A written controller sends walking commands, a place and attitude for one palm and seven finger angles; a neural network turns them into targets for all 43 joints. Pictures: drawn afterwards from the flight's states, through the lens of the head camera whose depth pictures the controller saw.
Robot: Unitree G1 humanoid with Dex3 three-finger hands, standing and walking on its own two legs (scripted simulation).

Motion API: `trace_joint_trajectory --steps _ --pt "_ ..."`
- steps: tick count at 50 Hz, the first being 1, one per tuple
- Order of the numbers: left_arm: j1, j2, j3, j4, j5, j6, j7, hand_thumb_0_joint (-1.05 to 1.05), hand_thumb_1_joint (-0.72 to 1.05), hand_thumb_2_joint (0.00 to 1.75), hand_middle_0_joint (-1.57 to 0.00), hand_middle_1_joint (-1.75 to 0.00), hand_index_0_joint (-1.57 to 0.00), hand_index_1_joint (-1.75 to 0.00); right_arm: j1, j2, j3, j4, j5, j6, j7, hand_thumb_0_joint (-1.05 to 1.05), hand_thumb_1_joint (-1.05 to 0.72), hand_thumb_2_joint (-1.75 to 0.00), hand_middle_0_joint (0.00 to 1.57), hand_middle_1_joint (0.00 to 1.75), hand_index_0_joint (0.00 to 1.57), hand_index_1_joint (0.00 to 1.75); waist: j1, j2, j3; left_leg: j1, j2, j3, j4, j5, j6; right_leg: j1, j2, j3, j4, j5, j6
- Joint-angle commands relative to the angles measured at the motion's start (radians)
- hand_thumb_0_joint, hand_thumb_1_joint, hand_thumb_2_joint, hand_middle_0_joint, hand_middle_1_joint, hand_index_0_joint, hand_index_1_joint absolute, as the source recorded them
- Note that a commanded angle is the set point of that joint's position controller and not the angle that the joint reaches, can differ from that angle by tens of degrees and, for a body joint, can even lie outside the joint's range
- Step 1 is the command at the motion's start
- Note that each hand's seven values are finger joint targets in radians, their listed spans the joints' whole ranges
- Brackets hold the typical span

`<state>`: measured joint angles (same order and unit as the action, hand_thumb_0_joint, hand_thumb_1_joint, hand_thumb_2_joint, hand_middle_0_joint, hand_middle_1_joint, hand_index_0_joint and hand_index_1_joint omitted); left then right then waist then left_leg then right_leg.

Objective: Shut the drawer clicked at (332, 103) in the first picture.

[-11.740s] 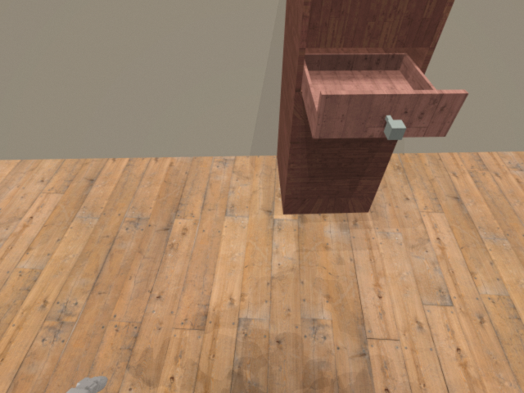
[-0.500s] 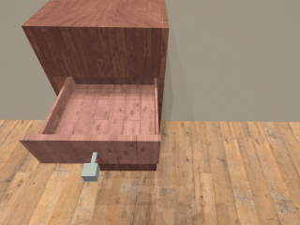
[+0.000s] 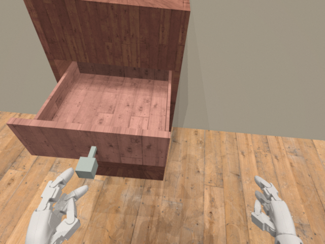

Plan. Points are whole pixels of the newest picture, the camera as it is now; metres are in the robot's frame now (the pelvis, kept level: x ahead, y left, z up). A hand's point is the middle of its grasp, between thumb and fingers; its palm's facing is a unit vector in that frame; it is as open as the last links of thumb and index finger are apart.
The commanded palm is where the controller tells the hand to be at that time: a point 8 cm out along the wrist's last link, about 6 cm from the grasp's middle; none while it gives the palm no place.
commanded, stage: raise the hand and make a fist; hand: left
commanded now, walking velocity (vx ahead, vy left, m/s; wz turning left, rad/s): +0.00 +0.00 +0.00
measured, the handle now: (89, 160) +0.30 +0.21 +0.03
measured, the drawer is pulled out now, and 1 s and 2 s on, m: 0.28 0.28 0.28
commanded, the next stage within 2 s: bring the fist close to the handle in 1.50 s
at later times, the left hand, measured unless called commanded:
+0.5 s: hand (71, 228) +0.15 +0.19 +0.06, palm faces +0.04 -1.00 -0.04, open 3.6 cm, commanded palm +0.09 +0.24 +0.07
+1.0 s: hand (66, 218) +0.15 +0.18 +0.12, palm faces +0.05 -1.00 -0.05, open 3.2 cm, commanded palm +0.09 +0.23 +0.12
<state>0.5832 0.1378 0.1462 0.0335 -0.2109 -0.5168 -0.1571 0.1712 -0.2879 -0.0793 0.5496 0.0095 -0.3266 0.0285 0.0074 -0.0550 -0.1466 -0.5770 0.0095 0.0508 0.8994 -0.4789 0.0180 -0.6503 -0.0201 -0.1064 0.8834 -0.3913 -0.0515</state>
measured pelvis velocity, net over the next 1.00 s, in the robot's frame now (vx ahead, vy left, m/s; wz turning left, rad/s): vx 0.01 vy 0.03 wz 0.02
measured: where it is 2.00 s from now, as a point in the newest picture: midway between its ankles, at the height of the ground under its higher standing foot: outside the picture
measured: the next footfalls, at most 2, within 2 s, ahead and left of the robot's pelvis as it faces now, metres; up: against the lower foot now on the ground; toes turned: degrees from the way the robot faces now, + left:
none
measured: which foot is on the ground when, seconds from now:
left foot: down 0.00-1.00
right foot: down 0.00-1.00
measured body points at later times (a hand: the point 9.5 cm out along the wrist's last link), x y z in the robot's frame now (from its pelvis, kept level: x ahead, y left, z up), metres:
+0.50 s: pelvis +0.00 +0.01 -0.01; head +0.04 +0.01 +0.44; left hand +0.14 +0.24 +0.07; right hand +0.18 -0.21 -0.08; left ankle -0.02 +0.11 -0.69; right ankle +0.03 -0.09 -0.69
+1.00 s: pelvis +0.01 +0.03 +0.00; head +0.01 +0.02 +0.45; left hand +0.14 +0.23 +0.12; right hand +0.22 -0.17 -0.03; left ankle -0.02 +0.11 -0.69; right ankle +0.03 -0.09 -0.69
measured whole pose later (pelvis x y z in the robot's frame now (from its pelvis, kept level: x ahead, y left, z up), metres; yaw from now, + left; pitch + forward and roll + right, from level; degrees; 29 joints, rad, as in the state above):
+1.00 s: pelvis +0.01 +0.03 +0.00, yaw +1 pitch +6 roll -2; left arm 0.79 0.19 0.04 -0.51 -0.21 -0.23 -0.16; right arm 0.23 -0.19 0.04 0.48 0.05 -0.28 -0.01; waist 0.04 0.05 -0.13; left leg -0.51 0.00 0.02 0.90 -0.50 0.05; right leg -0.55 -0.03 -0.13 0.83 -0.39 -0.01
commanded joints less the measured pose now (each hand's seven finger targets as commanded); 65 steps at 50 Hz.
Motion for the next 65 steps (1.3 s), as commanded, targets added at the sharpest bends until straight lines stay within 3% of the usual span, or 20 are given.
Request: trace_joint_trajectory --steps 1,3,6,8,11,16,18,23,26,28,31,33,38,42,47,50,53,55,59,65 --pt "0.049 0.134 -0.03 -0.335 0.017 -0.181 -0.129 0.0 0.9 0.9 -0.62 -0.75 -0.62 -0.75 -0.038 -0.056 -0.005 -0.175 -0.003 -0.033 0.015 0.0 -0.9 -0.9 0.2 0.3 0.2 0.3 -0.001 0.191 -0.102 -0.131 -0.027 -0.036 0.02 0.251 0.003 0.056 -0.002 0.118 -0.014 0.17 -0.003" --pt "-0.029 0.124 -0.01 -0.391 -0.05 -0.155 -0.154 0.0 0.9 0.9 -0.66 -0.8 -0.66 -0.8 -0.016 -0.065 -0.002 -0.186 0.008 -0.033 -0.01 0.0 -0.9 -0.9 0.2 0.3 0.2 0.3 -0.045 0.101 -0.122 -0.149 -0.029 -0.053 0.058 0.2 0.008 0.043 -0.001 0.144 -0.045 0.102 0.013" --pt "-0.048 0.135 0.025 -0.414 -0.112 -0.108 -0.164 0.0 0.9 0.9 -0.72 -0.86 -0.72 -0.86 -0.03 -0.075 0.002 -0.197 0.028 -0.033 -0.049 0.0 -0.9 -0.9 0.2 0.3 0.2 0.3 -0.048 0.038 -0.086 -0.183 -0.027 -0.068 0.07 0.082 0.014 0.041 -0.01 0.182 -0.12 -0.099 0.031" --pt "-0.049 0.193 0.081 -0.429 -0.103 -0.06 -0.149 0.0 0.9 0.9 -0.76 -0.91 -0.76 -0.91 -0.016 -0.078 0.006 -0.183 0.029 -0.022 -0.066 0.0 -0.9 -0.9 0.2 0.3 0.2 0.3 -0.038 0.066 -0.125 -0.167 -0.022 -0.07 0.074 0.137 0.016 0.085 -0.008 0.177 -0.111 -0.032 0.028" --pt "0.034 0.155 0.03 -0.452 -0.066 0.029 -0.153 0.0 0.9 0.9 -0.82 -0.97 -0.82 -0.97 -0.011 -0.052 0.013 -0.192 0.03 -0.005 -0.065 0.0 -0.9 -0.9 0.2 0.3 0.2 0.3 -0.017 0.124 -0.189 -0.104 -0.016 -0.081 0.033 0.277 0.016 0.157 -0.006 0.119 -0.064 0.198 0.021" --pt "0.15 0.157 0.059 -0.418 -0.067 0.133 -0.153 0.0 0.9 0.9 -0.92 -1.08 -0.92 -1.08 -0.056 -0.024 0.017 -0.189 0.038 0.021 -0.066 0.0 -0.9 -0.9 0.2 0.3 0.2 0.3 0.011 0.023 -0.153 -0.113 -0.013 -0.094 -0.02 0.303 0.008 0.217 -0.014 0.099 -0.082 0.261 0.037" --pt "0.211 0.175 0.105 -0.408 -0.077 0.143 -0.133 0.0 0.9 0.9 -0.96 -1.12 -0.96 -1.12 -0.094 -0.018 0.021 -0.188 0.04 0.027 -0.07 0.0 -0.9 -0.9 0.2 0.3 0.2 0.3 0.035 -0.009 -0.117 -0.123 -0.014 -0.099 -0.042 0.29 0.004 0.234 -0.012 0.096 -0.093 0.227 0.032" --pt "0.256 0.149 0.086 -0.516 -0.085 0.102 -0.077 0.0 0.9 0.9 -1.06 -1.23 -1.06 -1.23 -0.084 -0.011 0.024 -0.196 0.037 0.01 -0.062 0.0 -0.9 -0.9 0.2 0.3 0.2 0.3 0.042 0.008 -0.078 -0.106 -0.014 -0.091 -0.072 0.256 0.001 0.202 -0.001 0.076 -0.102 0.127 0.024" --pt "0.263 0.125 0.037 -0.578 -0.073 0.057 -0.06 0.0 0.9 0.9 -1.12 -1.3 -1.12 -1.3 -0.05 -0.017 0.022 -0.195 0.035 -0.01 -0.053 0.0 -0.9 -0.9 0.2 0.3 0.2 0.3 0.026 0.081 -0.079 -0.078 -0.014 -0.088 -0.077 0.227 0.0 0.153 0.001 0.067 -0.104 0.063 0.02" --pt "0.251 0.128 0.014 -0.598 -0.061 0.038 -0.054 0.0 0.9 0.9 -1.16 -1.34 -1.16 -1.34 -0.049 -0.029 0.022 -0.194 0.035 -0.02 -0.05 0.0 -0.9 -0.9 0.2 0.3 0.2 0.3 0.009 0.057 -0.058 -0.076 -0.01 -0.095 -0.073 0.2 0.006 0.123 0.003 0.067 -0.115 0.018 0.02" --pt "0.207 0.105 -0.062 -0.649 -0.044 0.029 -0.055 0.0 0.9 0.9 -1.22 -1.4 -1.22 -1.4 -0.024 -0.042 0.028 -0.208 0.038 -0.04 -0.048 0.0 -0.9 -0.9 0.2 0.3 0.2 0.3 -0.013 0.112 -0.051 -0.053 -0.008 -0.103 -0.082 0.154 0.01 0.087 0.002 0.06 -0.118 -0.029 0.021" --pt "0.197 0.151 -0.025 -0.648 -0.026 0.041 -0.038 0.0 0.9 0.9 -1.26 -1.45 -1.26 -1.45 -0.025 -0.047 0.027 -0.2 0.038 -0.037 -0.053 0.0 -0.9 -0.9 0.2 0.3 0.2 0.3 -0.01 0.105 -0.04 -0.049 -0.002 -0.111 -0.093 0.134 0.009 0.087 0.003 0.058 -0.127 -0.052 0.019" --pt "0.241 0.16 0.009 -0.652 -0.014 0.121 -0.007 0.0 0.9 0.9 -1.36 -1.56 -1.36 -1.56 -0.037 -0.036 0.033 -0.224 0.047 -0.013 -0.061 0.0 -0.9 -0.9 0.2 0.3 0.2 0.3 0.025 0.107 -0.05 -0.021 0.001 -0.11 -0.139 0.167 0.003 0.152 0.008 0.033 -0.126 0.009 0.015" --pt "0.236 0.11 -0.046 -0.718 -0.026 0.189 -0.001 0.0 0.9 0.9 -1.4 -1.6 -1.4 -1.6 -0.043 -0.027 0.05 -0.242 0.05 -0.011 -0.059 0.0 -0.9 -0.9 0.2 0.3 0.2 0.3 0.027 0.132 -0.026 0.028 0.007 -0.107 -0.168 0.24 -0.007 0.179 0.012 0.009 -0.13 0.093 0.019" --pt "0.251 0.126 -0.053 -0.753 -0.005 0.238 0.005 0.0 0.9 0.9 -1.4 -1.6 -1.4 -1.6 -0.04 -0.027 0.06 -0.236 0.047 -0.018 -0.052 0.0 -0.9 -0.9 0.2 0.3 0.2 0.3 0.025 0.086 -0.001 0.052 0.013 -0.111 -0.189 0.276 -0.013 0.199 0.017 0.002 -0.146 0.127 0.022" --pt "0.237 0.108 -0.088 -0.786 0.008 0.253 0.007 0.0 0.9 0.9 -1.4 -1.6 -1.4 -1.6 -0.04 -0.029 0.068 -0.236 0.046 -0.022 -0.049 0.0 -0.9 -0.9 0.2 0.3 0.2 0.3 0.018 0.093 0.028 0.067 0.014 -0.115 -0.204 0.27 -0.014 0.198 0.018 -0.001 -0.155 0.123 0.023" --pt "0.235 0.139 -0.057 -0.816 0.014 0.26 0.019 0.0 0.9 0.9 -1.4 -1.6 -1.4 -1.6 -0.042 -0.027 0.07 -0.23 0.047 -0.028 -0.052 0.0 -0.9 -0.9 0.2 0.3 0.2 0.3 0.026 0.097 0.01 0.087 0.013 -0.117 -0.214 0.269 -0.018 0.219 0.018 0.001 -0.163 0.119 0.021" --pt "0.262 0.119 -0.069 -0.855 0.012 0.257 0.022 0.0 0.9 0.9 -1.4 -1.6 -1.4 -1.6 -0.033 -0.019 0.069 -0.231 0.047 -0.036 -0.048 0.0 -0.9 -0.9 0.2 0.3 0.2 0.3 0.031 0.107 -0.02 0.116 0.013 -0.112 -0.213 0.31 -0.02 0.236 0.015 -0.001 -0.162 0.155 0.023" --pt "0.277 0.08 -0.104 -0.807 0.01 0.258 0.017 0.0 0.9 0.9 -1.4 -1.6 -1.4 -1.6 -0.033 -0.022 0.069 -0.215 0.045 -0.043 -0.046 0.0 -0.9 -0.9 0.2 0.3 0.2 0.3 0.023 0.077 0.021 0.105 0.01 -0.109 -0.209 0.316 -0.019 0.225 0.016 -0.002 -0.17 0.172 0.027" --pt "0.287 0.121 -0.061 -0.79 0.023 0.257 0.015 0.0 0.9 0.9 -1.4 -1.6 -1.4 -1.6 -0.041 -0.022 0.063 -0.215 0.044 -0.038 -0.054 0.0 -0.9 -0.9 0.2 0.3 0.2 0.3 0.035 0.059 0.006 0.088 -0.001 -0.092 -0.21 0.286 -0.009 0.259 0.01 0.02 -0.186 0.173 0.025"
